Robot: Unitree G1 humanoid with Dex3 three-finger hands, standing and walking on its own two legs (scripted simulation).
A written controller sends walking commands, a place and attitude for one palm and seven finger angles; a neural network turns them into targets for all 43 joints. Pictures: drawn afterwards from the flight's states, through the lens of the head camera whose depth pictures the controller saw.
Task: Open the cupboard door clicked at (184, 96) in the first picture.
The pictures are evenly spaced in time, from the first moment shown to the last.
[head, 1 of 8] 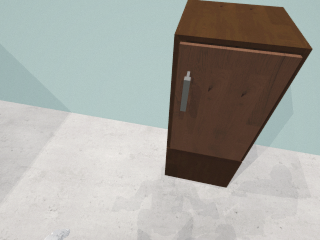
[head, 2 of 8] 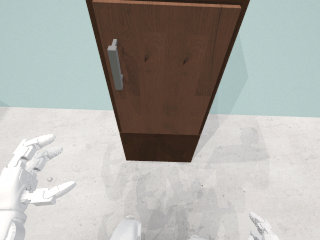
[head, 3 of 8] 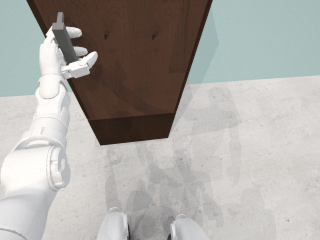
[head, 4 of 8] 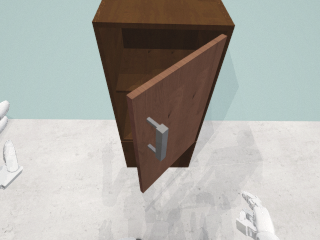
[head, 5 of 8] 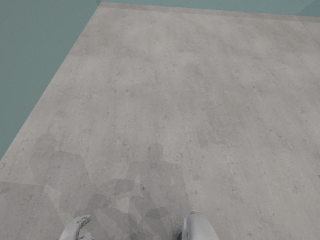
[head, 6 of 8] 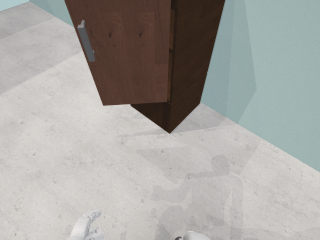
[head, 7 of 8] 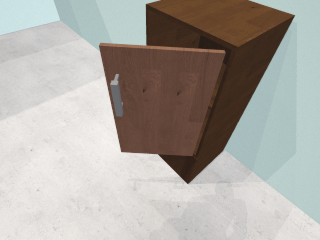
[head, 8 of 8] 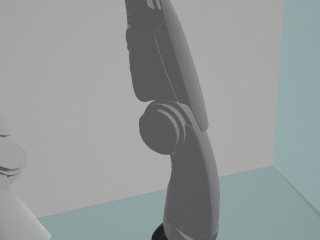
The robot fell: yes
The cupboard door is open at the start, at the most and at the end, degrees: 0 47 46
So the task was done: no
